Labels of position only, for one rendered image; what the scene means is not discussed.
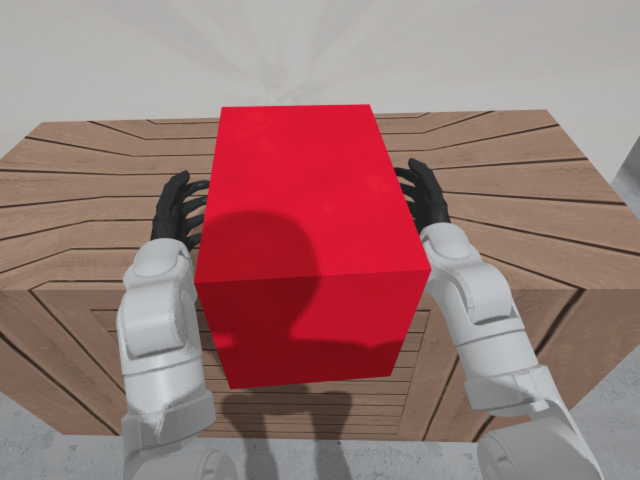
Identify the carton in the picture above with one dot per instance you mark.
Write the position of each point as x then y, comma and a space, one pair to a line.
310, 266

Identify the pedestal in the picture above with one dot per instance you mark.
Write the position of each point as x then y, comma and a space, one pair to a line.
77, 201

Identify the left robot hand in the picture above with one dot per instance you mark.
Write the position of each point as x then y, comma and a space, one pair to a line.
169, 221

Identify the robot left forearm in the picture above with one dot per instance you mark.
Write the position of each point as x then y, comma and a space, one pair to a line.
160, 348

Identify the robot right forearm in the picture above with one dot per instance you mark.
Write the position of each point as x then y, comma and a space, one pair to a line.
503, 374

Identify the right robot hand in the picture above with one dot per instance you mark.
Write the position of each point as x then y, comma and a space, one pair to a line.
429, 206

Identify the robot right upper arm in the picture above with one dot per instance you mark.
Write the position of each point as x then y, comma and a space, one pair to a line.
543, 449

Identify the robot left upper arm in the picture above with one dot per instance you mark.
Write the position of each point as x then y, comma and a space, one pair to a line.
207, 464

